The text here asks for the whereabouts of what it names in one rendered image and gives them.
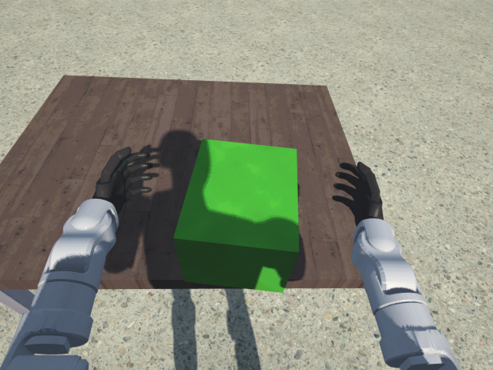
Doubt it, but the table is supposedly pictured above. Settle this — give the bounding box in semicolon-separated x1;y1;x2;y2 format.
0;76;364;315

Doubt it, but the robot right hand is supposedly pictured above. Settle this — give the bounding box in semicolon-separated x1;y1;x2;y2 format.
332;162;384;226

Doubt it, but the robot left forearm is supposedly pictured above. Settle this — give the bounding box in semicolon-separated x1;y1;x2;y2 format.
0;199;119;370

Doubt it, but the robot left hand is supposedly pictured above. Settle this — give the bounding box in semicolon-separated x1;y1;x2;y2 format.
93;147;153;214

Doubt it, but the carton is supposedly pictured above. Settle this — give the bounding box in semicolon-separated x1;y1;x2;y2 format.
173;139;299;293

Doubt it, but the robot right forearm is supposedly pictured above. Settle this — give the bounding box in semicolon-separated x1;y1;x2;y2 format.
351;218;461;370

